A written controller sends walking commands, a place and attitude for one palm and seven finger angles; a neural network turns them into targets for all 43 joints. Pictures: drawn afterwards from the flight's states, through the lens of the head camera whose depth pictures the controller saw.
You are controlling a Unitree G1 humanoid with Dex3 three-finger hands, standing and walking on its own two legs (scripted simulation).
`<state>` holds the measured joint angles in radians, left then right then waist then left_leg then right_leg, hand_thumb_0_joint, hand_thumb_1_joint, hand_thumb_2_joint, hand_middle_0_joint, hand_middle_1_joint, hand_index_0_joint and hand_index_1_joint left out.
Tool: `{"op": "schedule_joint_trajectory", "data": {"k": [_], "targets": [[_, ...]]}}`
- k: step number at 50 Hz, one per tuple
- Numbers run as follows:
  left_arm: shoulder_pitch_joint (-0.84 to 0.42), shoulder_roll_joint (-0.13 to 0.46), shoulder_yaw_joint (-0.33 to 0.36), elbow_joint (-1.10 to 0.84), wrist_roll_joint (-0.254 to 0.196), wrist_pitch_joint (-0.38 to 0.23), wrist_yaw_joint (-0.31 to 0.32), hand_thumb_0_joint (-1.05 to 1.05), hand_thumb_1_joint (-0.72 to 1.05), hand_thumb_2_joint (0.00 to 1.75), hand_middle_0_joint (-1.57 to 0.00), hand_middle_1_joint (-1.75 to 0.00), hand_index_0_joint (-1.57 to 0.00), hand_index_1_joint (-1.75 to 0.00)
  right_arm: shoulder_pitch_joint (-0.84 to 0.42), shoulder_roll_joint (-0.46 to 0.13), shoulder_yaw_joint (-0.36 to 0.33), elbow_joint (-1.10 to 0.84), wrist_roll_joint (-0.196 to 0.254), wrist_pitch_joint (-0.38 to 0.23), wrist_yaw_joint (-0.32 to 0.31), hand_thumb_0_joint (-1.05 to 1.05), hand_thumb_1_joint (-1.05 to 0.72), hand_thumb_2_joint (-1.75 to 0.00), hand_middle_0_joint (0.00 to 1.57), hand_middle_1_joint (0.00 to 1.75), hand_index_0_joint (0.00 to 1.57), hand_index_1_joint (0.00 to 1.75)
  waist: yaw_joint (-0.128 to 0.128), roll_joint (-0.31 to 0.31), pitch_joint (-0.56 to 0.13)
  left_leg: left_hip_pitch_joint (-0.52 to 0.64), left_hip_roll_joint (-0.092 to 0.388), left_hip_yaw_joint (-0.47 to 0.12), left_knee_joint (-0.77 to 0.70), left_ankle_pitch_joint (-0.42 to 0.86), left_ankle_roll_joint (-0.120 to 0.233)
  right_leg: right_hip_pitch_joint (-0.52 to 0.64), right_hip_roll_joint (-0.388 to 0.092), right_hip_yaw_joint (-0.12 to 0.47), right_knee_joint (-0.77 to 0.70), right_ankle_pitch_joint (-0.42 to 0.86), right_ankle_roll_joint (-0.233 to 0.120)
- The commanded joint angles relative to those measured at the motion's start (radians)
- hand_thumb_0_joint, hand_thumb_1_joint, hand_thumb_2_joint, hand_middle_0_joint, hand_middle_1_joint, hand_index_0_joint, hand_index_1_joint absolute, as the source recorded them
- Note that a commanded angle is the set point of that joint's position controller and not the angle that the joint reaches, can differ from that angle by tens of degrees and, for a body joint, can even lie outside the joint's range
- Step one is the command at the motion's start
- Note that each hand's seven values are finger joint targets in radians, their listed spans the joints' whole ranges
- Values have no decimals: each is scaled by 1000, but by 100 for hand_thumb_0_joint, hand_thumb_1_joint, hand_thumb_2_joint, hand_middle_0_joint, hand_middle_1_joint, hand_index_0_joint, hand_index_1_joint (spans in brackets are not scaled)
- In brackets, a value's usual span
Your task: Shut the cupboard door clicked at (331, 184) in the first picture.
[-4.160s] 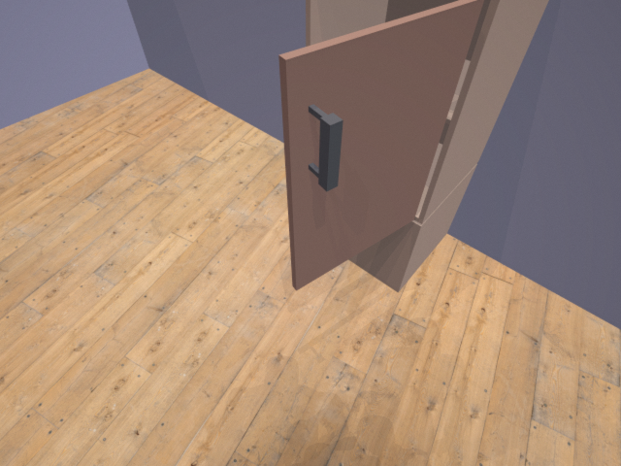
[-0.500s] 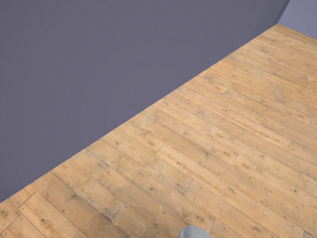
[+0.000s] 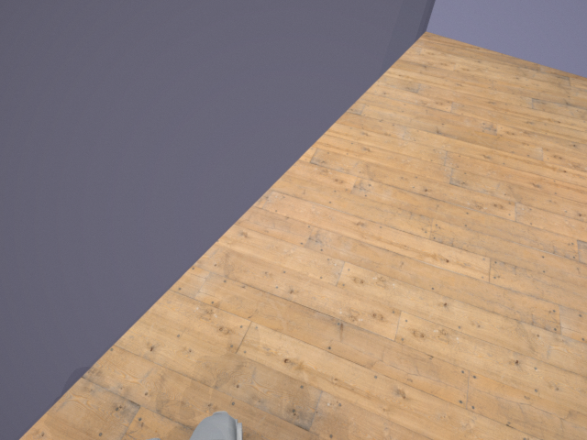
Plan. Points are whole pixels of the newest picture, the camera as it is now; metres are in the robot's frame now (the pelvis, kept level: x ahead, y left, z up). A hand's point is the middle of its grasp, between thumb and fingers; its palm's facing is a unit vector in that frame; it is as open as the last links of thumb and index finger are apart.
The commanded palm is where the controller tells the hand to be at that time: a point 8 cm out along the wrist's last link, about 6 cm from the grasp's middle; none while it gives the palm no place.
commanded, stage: turn to face it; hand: left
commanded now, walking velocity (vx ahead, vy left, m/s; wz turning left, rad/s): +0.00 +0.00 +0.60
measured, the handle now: out of the picture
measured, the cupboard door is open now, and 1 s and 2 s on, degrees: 76 76 76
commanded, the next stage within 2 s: none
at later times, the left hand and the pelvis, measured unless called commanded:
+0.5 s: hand out of the picture +0.14 +0.24 -0.17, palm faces +0.28 -0.94 -0.22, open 7.4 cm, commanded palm none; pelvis +0.11 +0.02 +0.00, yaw +15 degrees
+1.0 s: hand out of the picture +0.07 +0.14 -0.18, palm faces +0.58 -0.78 -0.23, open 7.4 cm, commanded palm none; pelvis +0.15 -0.03 -0.01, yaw +36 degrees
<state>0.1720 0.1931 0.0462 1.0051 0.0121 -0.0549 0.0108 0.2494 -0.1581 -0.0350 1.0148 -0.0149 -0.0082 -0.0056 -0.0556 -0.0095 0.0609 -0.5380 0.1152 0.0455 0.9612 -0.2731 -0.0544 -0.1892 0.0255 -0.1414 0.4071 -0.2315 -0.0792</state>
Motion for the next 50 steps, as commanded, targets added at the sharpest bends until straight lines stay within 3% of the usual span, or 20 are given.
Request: {"op": "schedule_joint_trajectory", "data": {"k": [1, 4, 7, 8, 9, 10, 11, 13, 18, 26, 30, 31, 32, 33, 34, 36, 38, 42, 47, 50], "targets": [[73, 92, 8, -22, -1, -14, 3, 0, 90, 90, -20, -30, -20, -30, 67, -37, 2, -1, 5, 9, 2, 0, -90, -90, 20, 30, 20, 30, 29, -96, -57, 58, -21, 36, -149, 26, 2, 92, -294, 58, -105, 618, -56], [89, 115, 21, -17, 3, 4, 12, 0, 90, 90, -20, -30, -20, -30, -5, -54, -3, -28, 2, 9, 5, 0, -90, -90, 20, 30, 20, 30, 50, -117, -19, 56, -25, 50, -234, -8, 15, 133, -344, 57, -46, 637, -59], [86, 134, 30, -25, 2, 19, 16, 0, 90, 90, -20, -30, -20, -30, 59, -98, -12, -24, -10, 12, 11, 0, -90, -90, 20, 30, 20, 30, 9, -30, -47, 228, -55, 45, -392, 133, 45, 92, -323, 4, 153, 561, -2], [104, 128, 31, -36, -4, 25, 16, 0, 90, 90, -20, -30, -20, -30, 135, -151, -24, -15, -19, 6, 9, 0, -90, -90, 20, 30, 20, 30, -16, 113, -118, 351, 18, -82, -477, 417, 103, 19, -249, -48, 340, 375, 57], [138, 79, 24, -66, -21, 33, 15, 0, 90, 90, -20, -30, -20, -30, 173, -245, -39, -26, -23, 0, 0, 0, -90, -90, 20, 30, 20, 30, -10, 371, -170, 504, 259, -424, -527, 844, 256, -224, -99, -59, 594, -280, 131], [77, 104, 19, -96, -10, 45, 20, 0, 90, 90, -20, -30, -20, -30, 187, -268, -45, -19, -14, 13, -14, 0, -90, -90, 20, 30, 20, 30, -34, 270, -212, 490, 321, -503, -572, 796, 331, -253, -61, 88, 748, -481, 122], [32, 103, 26, -117, -1, 54, 19, 0, 90, 90, -20, -30, -20, -30, 141, -266, -52, -38, -13, 16, -18, 0, -90, -90, 20, 30, 20, 30, -13, 171, -159, 408, 302, -482, -622, 493, 324, -296, -89, 135, 796, -418, 118], [-21, 100, 35, -117, 11, 60, 9, 0, 90, 90, -20, -30, -20, -30, 63, -220, -42, -69, -12, 9, -25, 0, -90, -90, 20, 30, 20, 30, 14, 156, -96, 307, 221, -442, -660, 306, 258, -361, -108, 164, 831, -269, 133], [42, 78, 35, -106, 9, 76, 3, 0, 90, 90, -20, -30, -20, -30, 13, -226, -52, -96, -8, -3, -25, 0, -90, -90, 20, 30, 20, 30, 46, 87, -167, 355, 123, -293, -638, 344, 215, -328, -92, 155, 702, -152, 155], [-12, 88, 32, -163, 7, 79, 7, 0, 90, 90, -20, -30, -20, -30, -13, -258, -83, -121, -15, 28, -8, 0, -90, -90, 20, 30, 20, 30, 22, 175, -119, 292, 86, -382, -625, 198, 211, -222, -37, 122, 388, -201, 153], [82, 117, 40, -150, 1, 63, 13, 0, 90, 90, -20, -30, -20, -30, -67, -253, -92, -148, -4, 36, -4, 0, -90, -90, 20, 30, 20, 30, 67, 170, -151, 202, 21, -394, -538, 226, 163, 18, -12, 110, 74, -46, 136], [122, 160, 51, -144, 5, 53, 20, 0, 90, 90, -20, -30, -20, -30, -80, -218, -88, -158, 4, 35, 0, 0, -90, -90, 20, 30, 20, 30, 91, 80, -162, 88, -30, -356, -460, 128, 118, 154, -98, 191, -56, -18, 112], [143, 257, 69, -147, 21, 43, 28, 0, 90, 90, -20, -30, -20, -30, -81, -156, -81, -180, 12, 35, 7, 0, -90, -90, 20, 30, 20, 30, 104, -202, -155, -92, -163, -174, -246, -131, 36, 245, -355, 451, -172, -38, 31], [108, 285, 65, -161, 20, 47, 30, 0, 90, 90, -20, -30, -20, -30, -108, -171, -82, -191, 1, 35, 11, 0, -90, -90, 20, 30, 20, 30, 103, -274, -100, -118, -182, -85, 14, -337, 12, 116, -539, 560, -183, 78, -65], [59, 247, 51, -175, 15, 46, 30, 0, 90, 90, -20, -30, -20, -30, -96, -185, -82, -183, -8, 40, 18, 0, -90, -90, 20, 30, 20, 30, 71, -180, -69, -99, -139, -124, 158, -289, 21, 39, -497, 458, -147, 128, -85], [-1, 172, 33, -178, 9, 35, 29, 0, 90, 90, -20, -30, -20, -30, -69, -168, -80, -137, -7, 55, 21, 0, -90, -90, 20, 30, 20, 30, 24, -201, -54, -106, -98, -95, 262, -179, -8, 63, -369, 284, -69, 401, -42], [33, 155, 29, -173, 8, 32, 28, 0, 90, 90, -20, -30, -20, -30, -92, -150, -66, -144, -1, 57, 29, 0, -90, -90, 20, 30, 20, 30, 37, -201, -56, -100, -93, -51, 210, -148, -20, 130, -330, 164, -24, 609, -13], [150, 189, 38, -141, 12, 33, 28, 0, 90, 90, -20, -30, -20, -30, -189, -131, -48, -163, 3, 58, 34, 0, -90, -90, 20, 30, 20, 30, 93, -165, -74, -58, -97, 15, 5, -156, -22, 248, -344, 113, 25, 751, -8], [169, 221, 47, -135, 18, 39, 23, 0, 90, 90, -20, -30, -20, -30, -225, -129, -38, -181, 6, 54, 38, 0, -90, -90, 20, 30, 20, 30, 103, -218, -85, 53, -109, 69, -190, -160, 1, 243, -367, 65, 75, 782, -12], [132, 240, 56, -145, 12, 39, 18, 0, 90, 90, -20, -30, -20, -30, -149, -154, -42, -171, 4, 44, 31, 0, -90, -90, 20, 30, 20, 30, 49, -198, -120, 225, -140, 102, -364, -53, 31, 171, -369, 10, 185, 782, 14]]}}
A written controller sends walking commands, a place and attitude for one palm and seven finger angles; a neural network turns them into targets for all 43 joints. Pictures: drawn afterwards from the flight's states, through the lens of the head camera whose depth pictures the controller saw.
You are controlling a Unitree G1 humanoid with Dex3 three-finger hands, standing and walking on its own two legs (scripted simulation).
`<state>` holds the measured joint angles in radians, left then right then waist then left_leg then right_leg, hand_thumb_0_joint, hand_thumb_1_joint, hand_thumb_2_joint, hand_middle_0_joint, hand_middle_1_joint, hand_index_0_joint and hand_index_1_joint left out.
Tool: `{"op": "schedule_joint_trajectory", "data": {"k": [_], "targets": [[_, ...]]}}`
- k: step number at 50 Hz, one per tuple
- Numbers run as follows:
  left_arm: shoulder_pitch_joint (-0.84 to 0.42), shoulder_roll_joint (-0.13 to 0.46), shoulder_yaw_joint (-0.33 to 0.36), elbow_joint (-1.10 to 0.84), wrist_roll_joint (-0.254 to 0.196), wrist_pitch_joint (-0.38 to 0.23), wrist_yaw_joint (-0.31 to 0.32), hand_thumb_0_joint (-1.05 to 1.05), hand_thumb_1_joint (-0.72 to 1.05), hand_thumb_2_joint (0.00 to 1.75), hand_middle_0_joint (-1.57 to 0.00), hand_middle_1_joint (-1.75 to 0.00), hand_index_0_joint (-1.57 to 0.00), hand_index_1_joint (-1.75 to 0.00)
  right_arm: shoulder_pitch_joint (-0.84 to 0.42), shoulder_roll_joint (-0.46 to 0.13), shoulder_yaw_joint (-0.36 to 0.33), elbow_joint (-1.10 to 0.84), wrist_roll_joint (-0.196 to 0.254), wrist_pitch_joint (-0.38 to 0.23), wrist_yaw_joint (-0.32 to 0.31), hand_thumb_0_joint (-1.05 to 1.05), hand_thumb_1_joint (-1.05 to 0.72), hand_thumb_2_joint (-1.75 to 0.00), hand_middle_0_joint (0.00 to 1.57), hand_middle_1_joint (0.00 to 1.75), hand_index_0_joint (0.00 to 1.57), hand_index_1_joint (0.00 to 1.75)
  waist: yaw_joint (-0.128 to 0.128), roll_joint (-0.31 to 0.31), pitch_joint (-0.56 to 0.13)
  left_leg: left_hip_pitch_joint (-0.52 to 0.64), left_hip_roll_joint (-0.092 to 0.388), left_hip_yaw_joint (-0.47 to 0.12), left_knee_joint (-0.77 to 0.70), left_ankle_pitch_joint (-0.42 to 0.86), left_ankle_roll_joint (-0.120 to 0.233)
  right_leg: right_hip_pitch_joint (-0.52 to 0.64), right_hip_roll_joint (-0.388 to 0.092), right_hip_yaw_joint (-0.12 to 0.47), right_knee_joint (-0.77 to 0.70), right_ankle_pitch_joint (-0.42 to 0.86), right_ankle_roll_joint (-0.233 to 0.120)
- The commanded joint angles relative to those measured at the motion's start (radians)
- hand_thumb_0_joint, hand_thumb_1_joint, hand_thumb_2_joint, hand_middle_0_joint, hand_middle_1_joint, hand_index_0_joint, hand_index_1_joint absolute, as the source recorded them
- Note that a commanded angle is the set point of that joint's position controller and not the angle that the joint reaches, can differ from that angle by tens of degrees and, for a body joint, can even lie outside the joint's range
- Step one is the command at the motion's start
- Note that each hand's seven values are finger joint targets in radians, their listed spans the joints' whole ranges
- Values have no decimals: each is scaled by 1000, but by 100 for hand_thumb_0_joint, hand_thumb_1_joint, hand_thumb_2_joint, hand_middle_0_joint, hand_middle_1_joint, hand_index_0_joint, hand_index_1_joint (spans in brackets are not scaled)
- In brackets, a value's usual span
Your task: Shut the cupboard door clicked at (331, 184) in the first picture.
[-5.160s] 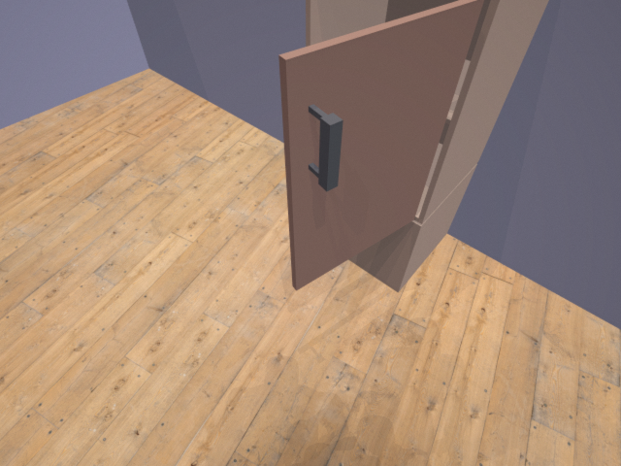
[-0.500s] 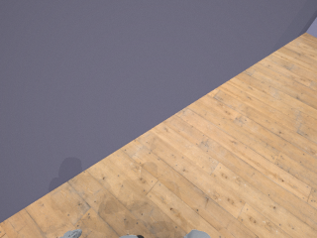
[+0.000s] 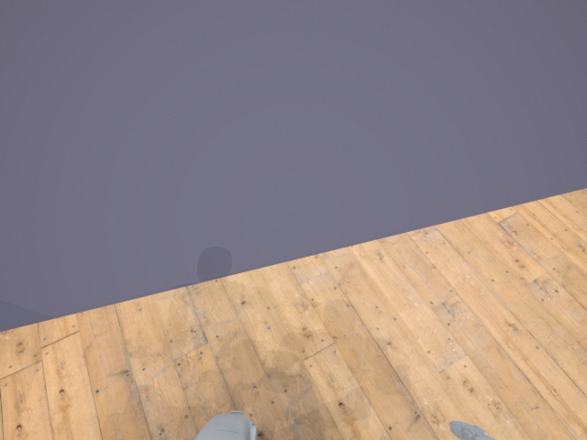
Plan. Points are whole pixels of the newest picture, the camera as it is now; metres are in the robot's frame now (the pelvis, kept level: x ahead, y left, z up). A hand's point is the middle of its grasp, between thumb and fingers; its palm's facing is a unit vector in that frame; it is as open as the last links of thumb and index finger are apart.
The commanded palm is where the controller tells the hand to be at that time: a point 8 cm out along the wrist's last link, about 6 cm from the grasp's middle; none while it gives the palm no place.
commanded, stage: turn to face it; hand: left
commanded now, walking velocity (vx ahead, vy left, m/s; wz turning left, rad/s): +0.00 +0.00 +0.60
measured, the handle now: out of the picture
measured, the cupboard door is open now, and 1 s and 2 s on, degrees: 76 76 76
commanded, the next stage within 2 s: none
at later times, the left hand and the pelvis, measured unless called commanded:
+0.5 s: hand out of the picture +0.10 +0.21 -0.15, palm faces +0.25 -0.93 -0.28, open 7.4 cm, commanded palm none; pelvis +0.03 -0.02 -0.01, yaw +16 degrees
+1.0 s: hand out of the picture -0.02 +0.22 -0.18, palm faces +0.58 -0.78 -0.25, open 7.4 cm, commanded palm none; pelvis +0.06 +0.01 -0.01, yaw +35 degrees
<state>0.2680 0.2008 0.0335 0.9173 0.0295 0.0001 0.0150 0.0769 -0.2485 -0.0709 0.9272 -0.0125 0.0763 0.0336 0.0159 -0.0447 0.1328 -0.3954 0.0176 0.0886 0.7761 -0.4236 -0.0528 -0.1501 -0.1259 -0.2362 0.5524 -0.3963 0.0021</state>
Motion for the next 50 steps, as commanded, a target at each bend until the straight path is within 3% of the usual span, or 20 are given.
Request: {"op": "schedule_joint_trajectory", "data": {"k": [1, 2, 3, 4, 8, 21, 22, 23, 24, 25, 26, 29, 37, 40, 41, 42, 43, 44, 47, 50], "targets": [[20, 231, 68, -60, -13, -15, 10, 0, 90, 90, -20, -30, -20, -30, 87, -90, -13, -69, -3, -44, -10, 0, -90, -90, 20, 30, 20, 30, -63, -117, -220, 220, -42, 52, -279, 221, 44, 54, -200, 72, 147, 865, -33], [4, 198, 61, -77, -17, -13, 5, 0, 90, 90, -20, -30, -20, -30, 165, -165, -34, -52, -10, -52, -14, 0, -90, -90, 20, 30, 20, 30, -106, 54, -285, 431, 98, -109, -327, 475, 102, -137, -140, 38, 347, 564, 19], [-29, 121, 41, -125, -27, -7, -1, 0, 90, 90, -20, -30, -20, -30, 237, -279, -63, -47, -10, -57, -23, 0, -90, -90, 20, 30, 20, 30, -141, 362, -318, 542, 400, -521, -350, 963, 280, -417, 12, 66, 606, -255, 88], [-81, 150, 44, -151, -16, 16, 11, 0, 90, 90, -20, -30, -20, -30, 269, -288, -60, -29, 1, -47, -29, 0, -90, -90, 20, 30, 20, 30, -141, 234, -328, 492, 435, -494, -349, 946, 337, -440, 7, 216, 680, -283, 70], [-74, 140, 57, -97, -3, 36, -3, 0, 90, 90, -20, -30, -20, -30, 56, -182, -31, -86, -9, -58, -49, 0, -90, -90, 20, 30, 20, 30, -39, 200, -135, 186, 234, -323, -458, 404, 212, -409, 3, 251, 646, -19, 81], [-33, 115, 51, -113, -15, 11, 3, 0, 90, 90, -20, -30, -20, -30, 68, -176, -51, -92, -10, -50, -40, 0, -90, -90, 20, 30, 20, 30, -3, 204, -193, 87, 140, -410, -339, 449, 183, -70, 127, 192, 20, 95, 66], [11, 142, 57, -105, -15, 1, 8, 0, 90, 90, -20, -30, -20, -30, 58, -159, -49, -99, -2, -50, -38, 0, -90, -90, 20, 30, 20, 30, 23, 159, -207, 17, 103, -395, -280, 399, 148, 51, 99, 216, -116, 183, 60], [42, 210, 73, -102, -3, -12, 17, 0, 90, 90, -20, -30, -20, -30, 79, -97, -43, -105, 8, -52, -33, 0, -90, -90, 20, 30, 20, 30, 36, -42, -241, -135, 8, -301, -112, 187, 82, 210, -94, 403, -255, 193, 10], [43, 285, 85, -106, 6, -14, 22, 0, 90, 90, -20, -30, -20, -30, 77, -54, -37, -127, 7, -54, -31, 0, -90, -90, 20, 30, 20, 30, 46, -287, -221, -249, -117, -121, 161, -190, 11, 193, -361, 643, -286, 347, -110], [25, 264, 72, -109, -3, -14, 25, 0, 90, 90, -20, -30, -20, -30, 75, -102, -41, -115, -3, -47, -27, 0, -90, -90, 20, 30, 20, 30, 30, -193, -200, -216, -50, -172, 356, -193, 22, 67, -384, 591, -262, 390, -163], [-53, 194, 56, -119, -6, -18, 27, 0, 90, 90, -20, -30, -20, -30, 97, -89, -43, -90, -7, -38, -22, 0, -90, -90, 20, 30, 20, 30, -20, -138, -156, -226, -22, -188, 436, -97, 16, 35, -298, 472, -254, 417, -148], [-94, 146, 41, -128, -12, -18, 24, 0, 90, 90, -20, -30, -20, -30, 104, -68, -33, -58, -3, -25, -12, 0, -90, -90, 20, 30, 20, 30, -42, -181, -146, -219, 8, -114, 455, 5, -17, 67, -190, 253, -185, 681, -103], [32, 204, 69, -76, 2, -13, 20, 0, 90, 90, -20, -30, -20, -30, -11, -20, -4, -81, 4, -36, 0, 0, -90, -90, 20, 30, 20, 30, 31, -164, -161, -83, -2, 20, -7, -21, -6, 182, -229, 144, -79, 841, -98], [16, 228, 74, -77, -6, -10, 13, 0, 90, 90, -20, -30, -20, -30, 52, -49, -9, -75, 1, -44, -5, 0, -90, -90, 20, 30, 20, 30, -11, -157, -188, 80, -39, 57, -191, 106, 21, 116, -221, 90, 34, 850, -58], [-5, 225, 73, -82, -14, -9, 9, 0, 90, 90, -20, -30, -20, -30, 122, -80, -18, -59, -3, -49, -7, 0, -90, -90, 20, 30, 20, 30, -59, -109, -222, 214, -34, 42, -293, 244, 37, 41, -205, 58, 147, 779, -23], [-15, 182, 66, -105, -19, -5, 4, 0, 90, 90, -20, -30, -20, -30, 190, -163, -40, -46, -10, -55, -11, 0, -90, -90, 20, 30, 20, 30, -95, 100, -281, 416, 124, -157, -330, 501, 106, -169, -126, 23, 345, 460, 35], [-72, 106, 42, -156, -27, 1, -1, 0, 90, 90, -20, -30, -20, -30, 277, -275, -69, -38, -10, -59, -23, 0, -90, -90, 20, 30, 20, 30, -143, 371, -318, 507, 398, -541, -363, 979, 280, -423, 15, 67, 590, -288, 95], [-121, 136, 45, -173, -16, 22, 9, 0, 90, 90, -20, -30, -20, -30, 305, -280, -66, -14, -3, -51, -30, 0, -90, -90, 20, 30, 20, 30, -143, 236, -328, 472, 429, -505, -358, 917, 328, -438, 1, 212, 667, -298, 72], [-137, 130, 53, -132, -8, 32, 2, 0, 90, 90, -20, -30, -20, -30, 112, -192, -42, -67, -13, -59, -49, 0, -90, -90, 20, 30, 20, 30, -66, 217, -163, 223, 270, -373, -430, 455, 235, -429, -11, 249, 648, -78, 76], [-84, 122, 52, -104, -7, 36, -7, 0, 90, 90, -20, -30, -20, -30, 92, -175, -30, -72, -12, -67, -51, 0, -90, -90, 20, 30, 20, 30, -34, 161, -157, 233, 212, -321, -432, 523, 211, -398, 22, 232, 560, -12, 85]]}}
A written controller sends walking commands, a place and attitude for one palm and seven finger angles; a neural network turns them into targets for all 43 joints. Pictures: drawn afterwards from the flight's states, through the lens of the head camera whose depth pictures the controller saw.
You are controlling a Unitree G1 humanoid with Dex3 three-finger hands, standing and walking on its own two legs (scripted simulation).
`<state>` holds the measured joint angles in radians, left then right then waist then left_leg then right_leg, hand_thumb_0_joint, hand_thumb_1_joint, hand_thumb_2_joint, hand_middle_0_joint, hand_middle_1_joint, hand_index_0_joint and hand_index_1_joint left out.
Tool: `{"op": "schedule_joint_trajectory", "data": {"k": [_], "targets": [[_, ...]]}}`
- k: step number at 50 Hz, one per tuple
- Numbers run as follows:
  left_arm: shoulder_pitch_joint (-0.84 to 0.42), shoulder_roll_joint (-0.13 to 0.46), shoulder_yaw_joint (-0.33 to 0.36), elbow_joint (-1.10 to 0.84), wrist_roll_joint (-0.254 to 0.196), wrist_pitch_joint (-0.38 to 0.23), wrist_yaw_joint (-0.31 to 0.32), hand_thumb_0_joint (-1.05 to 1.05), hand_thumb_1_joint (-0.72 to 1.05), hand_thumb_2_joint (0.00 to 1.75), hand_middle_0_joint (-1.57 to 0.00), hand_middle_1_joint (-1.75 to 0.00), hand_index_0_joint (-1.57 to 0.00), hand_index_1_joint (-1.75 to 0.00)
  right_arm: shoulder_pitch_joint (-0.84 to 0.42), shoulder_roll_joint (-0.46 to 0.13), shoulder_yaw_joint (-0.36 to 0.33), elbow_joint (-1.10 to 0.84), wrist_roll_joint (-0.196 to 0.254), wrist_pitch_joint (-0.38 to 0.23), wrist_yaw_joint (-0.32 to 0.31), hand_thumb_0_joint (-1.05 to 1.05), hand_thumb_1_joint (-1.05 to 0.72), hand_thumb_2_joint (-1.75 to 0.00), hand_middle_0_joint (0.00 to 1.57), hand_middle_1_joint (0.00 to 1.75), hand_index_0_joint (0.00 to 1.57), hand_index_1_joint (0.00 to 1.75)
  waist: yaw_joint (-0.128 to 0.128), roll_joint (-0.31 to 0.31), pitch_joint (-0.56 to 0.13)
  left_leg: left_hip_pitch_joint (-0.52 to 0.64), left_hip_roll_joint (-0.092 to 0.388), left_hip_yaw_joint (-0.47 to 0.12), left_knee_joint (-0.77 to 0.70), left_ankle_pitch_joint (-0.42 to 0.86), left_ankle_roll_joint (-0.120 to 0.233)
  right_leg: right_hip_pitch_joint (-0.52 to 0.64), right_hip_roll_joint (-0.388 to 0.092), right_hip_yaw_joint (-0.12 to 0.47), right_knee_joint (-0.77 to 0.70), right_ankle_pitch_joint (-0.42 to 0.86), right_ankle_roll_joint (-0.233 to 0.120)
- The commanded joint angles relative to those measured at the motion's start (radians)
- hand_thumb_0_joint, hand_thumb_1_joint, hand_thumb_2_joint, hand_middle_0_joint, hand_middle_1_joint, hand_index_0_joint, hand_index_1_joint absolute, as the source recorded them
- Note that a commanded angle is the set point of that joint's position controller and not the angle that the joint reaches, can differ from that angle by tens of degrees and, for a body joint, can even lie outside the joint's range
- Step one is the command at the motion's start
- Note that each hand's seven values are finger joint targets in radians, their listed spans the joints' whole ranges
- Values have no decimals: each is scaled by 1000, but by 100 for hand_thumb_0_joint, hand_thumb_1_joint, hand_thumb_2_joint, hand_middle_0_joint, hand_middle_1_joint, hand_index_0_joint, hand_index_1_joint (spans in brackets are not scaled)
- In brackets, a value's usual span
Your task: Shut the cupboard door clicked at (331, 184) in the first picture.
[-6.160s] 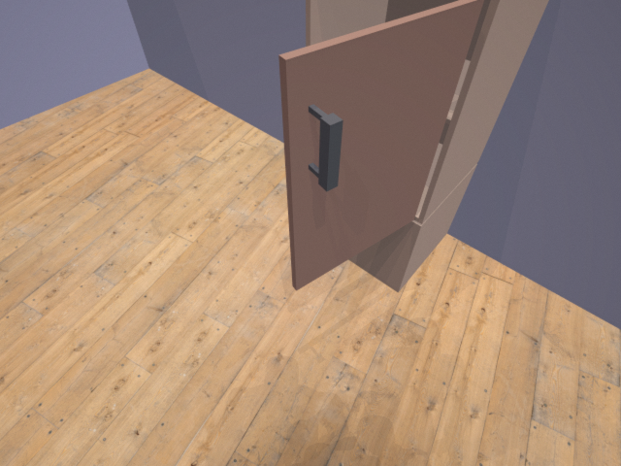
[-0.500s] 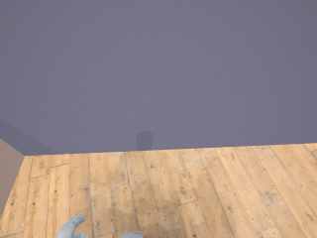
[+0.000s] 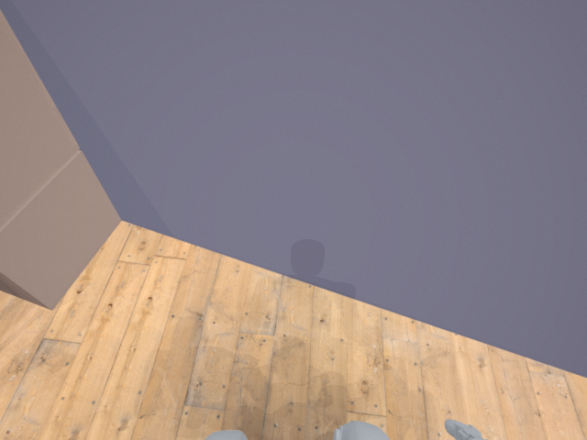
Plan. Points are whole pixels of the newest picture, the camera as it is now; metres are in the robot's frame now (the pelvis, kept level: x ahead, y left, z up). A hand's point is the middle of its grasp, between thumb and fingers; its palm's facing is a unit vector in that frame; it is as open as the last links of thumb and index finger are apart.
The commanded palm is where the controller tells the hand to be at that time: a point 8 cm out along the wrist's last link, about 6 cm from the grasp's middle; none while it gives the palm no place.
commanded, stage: turn to face it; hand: left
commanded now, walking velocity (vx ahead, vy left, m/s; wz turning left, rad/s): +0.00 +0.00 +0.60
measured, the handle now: out of the picture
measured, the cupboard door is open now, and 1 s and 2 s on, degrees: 76 76 76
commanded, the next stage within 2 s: take the last steps up to it in 1.54 s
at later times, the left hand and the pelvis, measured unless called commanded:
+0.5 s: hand out of the picture +0.06 +0.15 -0.14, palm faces +0.29 -0.93 -0.24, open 7.4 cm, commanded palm none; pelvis +0.04 -0.05 +0.01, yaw +18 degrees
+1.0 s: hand out of the picture +0.02 +0.22 -0.15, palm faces +0.58 -0.78 -0.23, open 7.4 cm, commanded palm none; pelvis +0.05 -0.01 +0.01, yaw +35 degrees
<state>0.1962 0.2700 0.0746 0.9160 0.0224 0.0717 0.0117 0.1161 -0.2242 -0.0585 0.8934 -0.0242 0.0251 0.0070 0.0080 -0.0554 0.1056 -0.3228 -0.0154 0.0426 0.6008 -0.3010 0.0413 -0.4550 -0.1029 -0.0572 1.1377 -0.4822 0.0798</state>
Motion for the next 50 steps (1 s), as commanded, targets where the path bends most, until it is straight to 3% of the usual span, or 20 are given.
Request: {"op": "schedule_joint_trajectory", "data": {"k": [1, 9, 12, 13, 14, 15, 16, 17, 18, 20, 23, 29, 32, 33, 34, 35, 36, 39, 41, 50], "targets": [[-13, 50, 10, -101, -1, -36, -3, 0, 90, 90, -20, -30, -20, -30, 59, -202, -44, -37, 1, -16, -24, 0, -90, -90, 20, 30, 20, 30, -26, 168, -137, 167, 238, -265, -252, 414, 117, -77, 7, 50, -63, 74, 9], [-29, 42, 4, -127, -8, -47, 4, 0, 90, 90, -20, -30, -20, -30, 52, -210, -57, -45, -4, -2, -17, 0, -90, -90, 20, 30, 20, 30, -26, 228, -143, 104, 211, -357, -209, 414, 119, 93, 80, 24, -379, 68, -2], [75, 69, 14, -106, -10, -68, 11, 0, 90, 90, -20, -30, -20, -30, 8, -189, -60, -61, 9, 1, -15, 0, -90, -90, 20, 30, 20, 30, 34, 175, -170, -23, 146, -348, -98, 345, 59, 341, 78, 29, -684, 272, -14], [109, 130, 28, -100, 1, -82, 18, 0, 90, 90, -20, -30, -20, -30, 26, -133, -55, -67, 19, -1, -10, 0, -90, -90, 20, 30, 20, 30, 47, -5, -199, -160, 55, -268, 52, 127, -6, 494, -90, 184, -827, 305, -54], [118, 212, 42, -101, 12, -87, 25, 0, 90, 90, -20, -30, -20, -30, 29, -80, -48, -88, 20, -3, -6, 0, -90, -90, 20, 30, 20, 30, 55, -273, -186, -297, -91, -83, 320, -302, -84, 511, -365, 455, -865, 473, -178], [107, 202, 29, -103, 3, -85, 27, 0, 90, 90, -20, -30, -20, -30, 28, -131, -54, -78, 12, 5, -3, 0, -90, -90, 20, 30, 20, 30, 43, -197, -168, -266, -30, -131, 523, -333, -74, 379, -409, 427, -849, 509, -241], [36, 132, 16, -115, 1, -89, 30, 0, 90, 90, -20, -30, -20, -30, 41, -123, -57, -57, 7, 14, 3, 0, -90, -90, 20, 30, 20, 30, -1, -137, -118, -280, 2, -151, 611, -241, -76, 339, -330, 315, -843, 512, -232], [-8, 104, 13, -124, -2, -85, 32, 0, 90, 90, -20, -30, -20, -30, 51, -109, -60, -37, 9, 24, 6, 0, -90, -90, 20, 30, 20, 30, -22, -163, -112, -276, 14, -124, 651, -192, -88, 323, -283, 261, -829, 550, -208], [-24, 89, 3, -125, -5, -84, 27, 0, 90, 90, -20, -30, -20, -30, 53, -104, -53, -24, 8, 29, 11, 0, -90, -90, 20, 30, 20, 30, -35, -143, -100, -270, 27, -103, 672, -135, -100, 322, -227, 151, -802, 623, -186], [-6, 76, -1, -124, -5, -91, 26, 0, 90, 90, -20, -30, -20, -30, 45, -85, -44, -22, 10, 32, 18, 0, -90, -90, 20, 30, 20, 30, -30, -150, -112, -264, 34, -66, 620, -100, -112, 357, -207, 54, -785, 718, -174], [63, 96, 10, -100, -1, -92, 27, 0, 90, 90, -20, -30, -20, -30, -15, -63, -33, -30, 13, 32, 22, 0, -90, -90, 20, 30, 20, 30, 6, -109, -122, -246, 43, -16, 464, -120, -119, 434, -231, 6, -763, 784, -178], [119, 144, 30, -71, 8, -84, 21, 0, 90, 90, -20, -30, -20, -30, -65, -45, -15, -49, 17, 16, 26, 0, -90, -90, 20, 30, 20, 30, 41, -161, -134, -128, 25, 71, 148, -147, -91, 469, -268, -45, -672, 892, -180], [93, 152, 34, -67, -1, -83, 13, 0, 90, 90, -20, -30, -20, -30, 28, -76, -24, -33, 13, 5, 22, 0, -90, -90, 20, 30, 20, 30, -20, -122, -181, 73, -1, 92, -76, 28, -65, 391, -246, -119, -519, 866, -119], [72, 138, 32, -81, -11, -80, 9, 0, 90, 90, -20, -30, -20, -30, 117, -138, -40, -13, 7, -4, 18, 0, -90, -90, 20, 30, 20, 30, -75, -7, -241, 270, 61, 17, -162, 259, -29, 257, -215, -153, -347, 719, -72], [43, 57, 14, -128, -21, -75, 0, 0, 90, 90, -20, -30, -20, -30, 196, -263, -72, -2, -1, -13, 9, 0, -90, -90, 20, 30, 20, 30, -116, 322, -279, 450, 363, -403, -189, 686, 129, -68, -46, -163, -88, -12, 10], [-29, 52, 3, -158, -13, -59, 8, 0, 90, 90, -20, -30, -20, -30, 253, -306, -79, 18, 10, -4, -4, 0, -90, -90, 20, 30, 20, 30, -135, 302, -310, 439, 453, -477, -182, 883, 227, -133, -17, -21, 37, -218, 2], [-49, 65, 5, -168, -7, -49, 12, 0, 90, 90, -20, -30, -20, -30, 225, -289, -73, 12, 7, -3, -11, 0, -90, -90, 20, 30, 20, 30, -114, 203, -260, 382, 446, -400, -193, 753, 228, -152, -42, 29, 73, -169, -7], [-42, 60, 14, -110, -2, -39, 5, 0, 90, 90, -20, -30, -20, -30, 85, -200, -45, -22, 3, -13, -29, 0, -90, -90, 20, 30, 20, 30, -50, 220, -144, 204, 284, -292, -241, 550, 134, -128, -31, 72, 80, 39, 6], [-6, 58, 14, -90, -1, -36, 0, 0, 90, 90, -20, -30, -20, -30, 72, -185, -37, -26, 4, -21, -29, 0, -90, -90, 20, 30, 20, 30, -24, 184, -135, 198, 242, -257, -250, 543, 112, -110, -12, 61, 52, 97, 12], [-75, 45, 4, -128, -6, -41, 3, 0, 90, 90, -20, -30, -20, -30, 94, -200, -51, -19, -4, -9, -19, 0, -90, -90, 20, 30, 20, 30, -37, 211, -129, 150, 219, -344, -241, 408, 127, -2, 46, 45, -262, 63, 18]]}}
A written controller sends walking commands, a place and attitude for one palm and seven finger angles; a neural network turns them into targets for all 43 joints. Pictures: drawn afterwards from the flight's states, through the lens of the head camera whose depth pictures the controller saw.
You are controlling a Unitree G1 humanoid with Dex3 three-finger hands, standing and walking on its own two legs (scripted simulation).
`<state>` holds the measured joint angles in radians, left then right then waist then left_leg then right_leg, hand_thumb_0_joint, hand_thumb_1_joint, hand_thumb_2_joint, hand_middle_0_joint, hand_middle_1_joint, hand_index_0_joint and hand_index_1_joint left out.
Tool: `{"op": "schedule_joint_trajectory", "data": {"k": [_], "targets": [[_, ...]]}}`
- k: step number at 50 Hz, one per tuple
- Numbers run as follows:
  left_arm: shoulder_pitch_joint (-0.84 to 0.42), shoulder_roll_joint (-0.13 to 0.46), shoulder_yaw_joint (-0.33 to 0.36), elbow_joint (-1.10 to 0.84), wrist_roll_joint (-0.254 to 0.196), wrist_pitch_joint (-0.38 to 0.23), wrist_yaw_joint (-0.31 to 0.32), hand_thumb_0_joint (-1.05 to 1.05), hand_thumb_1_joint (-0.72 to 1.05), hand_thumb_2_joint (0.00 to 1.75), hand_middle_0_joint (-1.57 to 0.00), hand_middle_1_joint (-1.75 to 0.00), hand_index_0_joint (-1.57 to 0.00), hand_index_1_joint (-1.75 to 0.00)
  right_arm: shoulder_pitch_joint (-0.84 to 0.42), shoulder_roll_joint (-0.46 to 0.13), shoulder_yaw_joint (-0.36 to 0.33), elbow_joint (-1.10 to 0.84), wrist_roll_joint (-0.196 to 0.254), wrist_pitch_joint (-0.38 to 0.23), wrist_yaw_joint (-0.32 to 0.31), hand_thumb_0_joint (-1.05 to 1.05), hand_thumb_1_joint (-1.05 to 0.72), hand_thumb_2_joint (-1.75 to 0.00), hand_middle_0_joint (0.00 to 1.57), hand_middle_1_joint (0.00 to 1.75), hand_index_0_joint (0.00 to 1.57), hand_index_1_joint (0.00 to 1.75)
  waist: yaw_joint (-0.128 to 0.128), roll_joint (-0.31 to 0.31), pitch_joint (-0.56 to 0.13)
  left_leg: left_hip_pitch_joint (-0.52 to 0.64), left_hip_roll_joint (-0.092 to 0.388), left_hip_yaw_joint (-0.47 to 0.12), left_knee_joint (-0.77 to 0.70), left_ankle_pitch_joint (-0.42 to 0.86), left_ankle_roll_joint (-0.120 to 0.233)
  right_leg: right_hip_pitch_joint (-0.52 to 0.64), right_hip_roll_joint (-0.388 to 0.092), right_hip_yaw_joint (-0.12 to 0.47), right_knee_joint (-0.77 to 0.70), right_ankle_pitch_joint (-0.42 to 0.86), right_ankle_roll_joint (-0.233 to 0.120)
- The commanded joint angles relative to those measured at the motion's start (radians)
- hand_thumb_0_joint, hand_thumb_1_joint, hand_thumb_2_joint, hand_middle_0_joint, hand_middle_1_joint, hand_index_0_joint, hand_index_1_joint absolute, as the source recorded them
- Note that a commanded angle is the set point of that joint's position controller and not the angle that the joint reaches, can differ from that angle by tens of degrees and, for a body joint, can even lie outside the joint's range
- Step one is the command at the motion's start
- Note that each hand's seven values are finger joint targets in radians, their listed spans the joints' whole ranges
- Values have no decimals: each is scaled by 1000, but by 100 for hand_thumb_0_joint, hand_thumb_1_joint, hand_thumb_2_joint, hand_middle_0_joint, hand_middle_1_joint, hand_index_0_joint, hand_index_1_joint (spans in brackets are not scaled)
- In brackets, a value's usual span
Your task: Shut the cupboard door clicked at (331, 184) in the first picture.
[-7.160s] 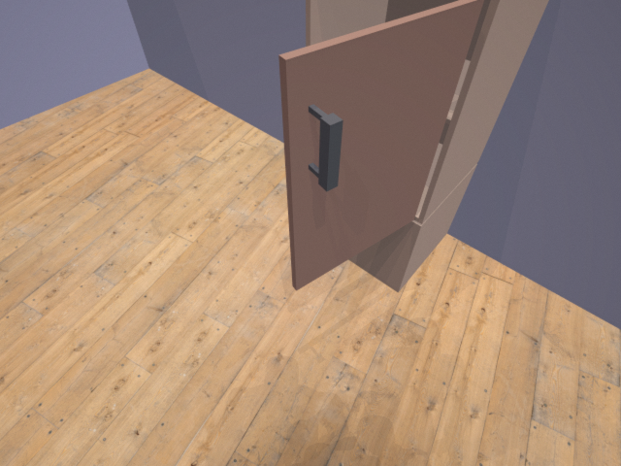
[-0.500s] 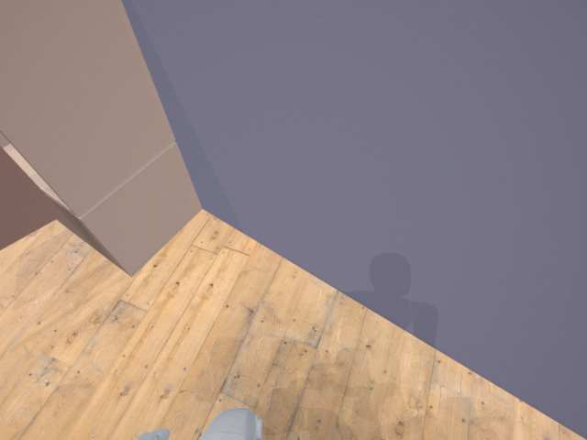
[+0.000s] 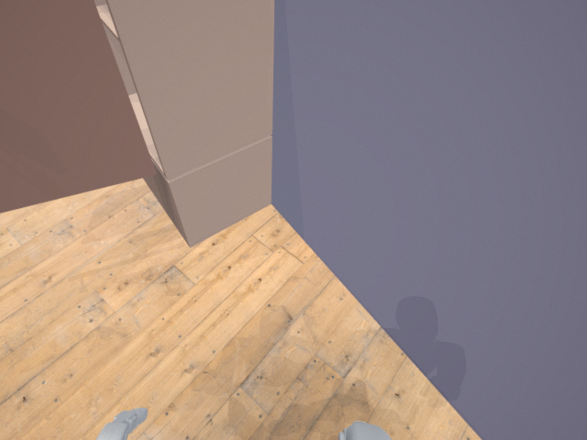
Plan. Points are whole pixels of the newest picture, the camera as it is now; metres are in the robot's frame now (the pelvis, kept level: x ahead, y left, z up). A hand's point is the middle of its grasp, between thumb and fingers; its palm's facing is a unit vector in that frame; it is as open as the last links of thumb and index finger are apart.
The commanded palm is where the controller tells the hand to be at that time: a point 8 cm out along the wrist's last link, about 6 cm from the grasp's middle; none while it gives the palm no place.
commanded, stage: turn to face it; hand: left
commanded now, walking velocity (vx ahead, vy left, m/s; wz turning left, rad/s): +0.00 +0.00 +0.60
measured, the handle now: out of the picture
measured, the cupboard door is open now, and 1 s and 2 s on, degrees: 76 76 76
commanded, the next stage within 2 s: take the last steps up to it in 0.54 s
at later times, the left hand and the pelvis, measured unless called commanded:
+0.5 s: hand out of the picture +0.00 +0.16 -0.17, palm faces +0.33 -0.92 -0.22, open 7.3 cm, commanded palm none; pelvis +0.02 -0.03 -0.01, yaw +18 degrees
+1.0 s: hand out of the picture +0.04 +0.22 -0.16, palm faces +0.43 -0.88 -0.22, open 7.4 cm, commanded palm none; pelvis +0.04 +0.00 -0.01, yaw +25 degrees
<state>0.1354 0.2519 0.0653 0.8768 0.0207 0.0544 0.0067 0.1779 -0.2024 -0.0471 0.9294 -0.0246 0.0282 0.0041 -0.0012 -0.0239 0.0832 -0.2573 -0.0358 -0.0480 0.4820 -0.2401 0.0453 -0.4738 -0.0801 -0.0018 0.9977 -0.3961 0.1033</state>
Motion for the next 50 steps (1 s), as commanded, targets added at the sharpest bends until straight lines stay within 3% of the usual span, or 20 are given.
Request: {"op": "schedule_joint_trajectory", "data": {"k": [1, 4, 6, 7, 8, 9, 11, 13, 22, 26, 27, 28, 29, 34, 39, 43, 47, 48, 49, 50], "targets": [[-11, 62, 12, -92, -7, -26, 9, 0, 90, 90, -20, -30, -20, -30, 28, -223, -64, -56, -4, -10, -16, 0, -90, -90, 20, 30, 20, 30, -26, 183, -110, 74, 233, -270, -109, 365, 121, 50, 37, -15, -176, -26, -10], [40, 62, 15, -83, -12, -35, 14, 0, 90, 90, -20, -30, -20, -30, 2, -221, -69, -66, -1, -5, -16, 0, -90, -90, 20, 30, 20, 30, -2, 194, -125, 2, 217, -310, -61, 398, 108, 197, 72, -22, -331, 27, -26], [118, 90, 24, -65, -12, -56, 21, 0, 90, 90, -20, -30, -20, -30, -17, -192, -71, -77, 12, -6, -14, 0, -90, -90, 20, 30, 20, 30, 40, 119, -165, -98, 146, -282, 45, 293, 41, 414, 34, 3, -609, 211, -37], [149, 179, 41, -61, 3, -68, 30, 0, 90, 90, -20, -30, -20, -30, 1, -131, -64, -85, 25, -8, -6, 0, -90, -90, 20, 30, 20, 30, 52, -126, -202, -276, 35, -163, 220, 4, -31, 585, -181, 206, -704, 267, -97], [155, 227, 47, -62, 9, -66, 33, 0, 90, 90, -20, -30, -20, -30, -10, -115, -62, -104, 21, -6, -6, 0, -90, -90, 20, 30, 20, 30, 58, -285, -169, -351, -63, -6, 484, -390, -87, 513, -422, 398, -721, 416, -225], [134, 202, 34, -67, 3, -64, 35, 0, 90, 90, -20, -30, -20, -30, -7, -146, -65, -93, 10, 2, 0, 0, -90, -90, 20, 30, 20, 30, 41, -195, -139, -323, -3, -49, 658, -366, -76, 389, -416, 326, -703, 408, -270], [34, 118, 13, -79, -4, -70, 33, 0, 90, 90, -20, -30, -20, -30, 18, -129, -68, -46, 5, 23, 9, 0, -90, -90, 20, 30, 20, 30, -23, -180, -78, -341, 34, -32, 781, -226, -98, 339, -278, 168, -687, 460, -224], [19, 87, 7, -86, -6, -72, 32, 0, 90, 90, -20, -30, -20, -30, 24, -114, -59, -36, 7, 28, 17, 0, -90, -90, 20, 30, 20, 30, -34, -190, -72, -328, 54, 2, 780, -161, -110, 341, -235, 31, -661, 569, -200], [194, 143, 29, -3, 12, -72, 27, 0, 90, 90, -20, -30, -20, -30, -107, -54, -21, -49, 17, 12, 18, 0, -90, -90, 20, 30, 20, 30, 51, -182, -98, -191, 42, 131, 307, -234, -98, 467, -275, -50, -562, 796, -216], [160, 153, 30, 10, -4, -66, 19, 0, 90, 90, -20, -30, -20, -30, -5, -91, -23, -18, 12, -6, 10, 0, -90, -90, 20, 30, 20, 30, -20, -136, -137, 89, 19, 158, -20, 41, -64, 337, -229, -124, -407, 703, -136], [151, 116, 24, -4, -11, -63, 14, 0, 90, 90, -20, -30, -20, -30, 43, -156, -39, -8, 7, -16, 6, 0, -90, -90, 20, 30, 20, 30, -47, 20, -195, 251, 139, 36, -71, 264, -21, 211, -171, -174, -258, 506, -83], [131, 40, 4, -37, -20, -56, 10, 0, 90, 90, -20, -30, -20, -30, 109, -258, -65, -4, 1, -21, -4, 0, -90, -90, 20, 30, 20, 30, -79, 307, -225, 351, 404, -305, -90, 690, 130, -14, -44, -173, -50, -176, -23], [87, 49, 0, -48, -13, -35, 21, 0, 90, 90, -20, -30, -20, -30, 130, -277, -62, 10, 5, -9, -17, 0, -90, -90, 20, 30, 20, 30, -85, 243, -233, 271, 451, -291, -78, 758, 203, 8, -40, -45, 45, -290, -42], [104, 38, 8, 24, -1, -22, 4, 0, 90, 90, -20, -30, -20, -30, 6, -169, -24, -15, 1, -28, -38, 0, -90, -90, 20, 30, 20, 30, -10, 181, -102, 143, 284, -143, -143, 455, 140, -19, -22, -9, 109, -59, -44], [72, 31, 9, 17, 7, -36, -16, 0, 90, 90, -20, -30, -20, -30, 70, -168, -27, 5, 1, -42, -28, 0, -90, -90, 20, 30, 20, 30, -22, 157, -80, 152, 251, -186, -223, 69, 154, -42, -5, -49, 2, -37, -51], [12, 20, 6, -10, 7, -53, -23, 0, 90, 90, -20, -30, -20, -30, 109, -163, -30, 20, -2, -46, -22, 0, -90, -90, 20, 30, 20, 30, -36, 156, -63, 159, 242, -215, -233, -23, 165, -11, 7, -73, -173, -51, -58], [112, 18, 13, 21, 7, -68, -22, 0, 90, 90, -20, -30, -20, -30, 64, -157, -31, 18, 0, -43, -16, 0, -90, -90, 20, 30, 20, 30, 30, 123, -52, -28, 197, -196, -170, -131, 135, 267, 46, -101, -415, 37, -69], [186, 26, 23, 48, 7, -75, -19, 0, 90, 90, -20, -30, -20, -30, 40, -141, -29, 12, 5, -44, -15, 0, -90, -90, 20, 30, 20, 30, 73, 68, -63, -144, 148, -158, -76, -171, 102, 439, 35, -91, -534, 94, -77], [268, 83, 37, 74, 17, -85, -9, 0, 90, 90, -20, -30, -20, -30, 37, -97, -22, 5, 15, -49, -9, 0, -90, -90, 20, 30, 20, 30, 109, -92, -65, -326, 50, -47, 96, -248, 44, 613, -106, 63, -651, -29, -112], [346, 176, 57, 87, 20, -90, 2, 0, 90, 90, -20, -30, -20, -30, 13, -54, -15, -28, 15, -50, -4, 0, -90, -90, 20, 30, 20, 30, 146, -351, -56, -501, -36, 63, 391, -368, -18, 680, -399, 450, -810, -184, -217]]}}
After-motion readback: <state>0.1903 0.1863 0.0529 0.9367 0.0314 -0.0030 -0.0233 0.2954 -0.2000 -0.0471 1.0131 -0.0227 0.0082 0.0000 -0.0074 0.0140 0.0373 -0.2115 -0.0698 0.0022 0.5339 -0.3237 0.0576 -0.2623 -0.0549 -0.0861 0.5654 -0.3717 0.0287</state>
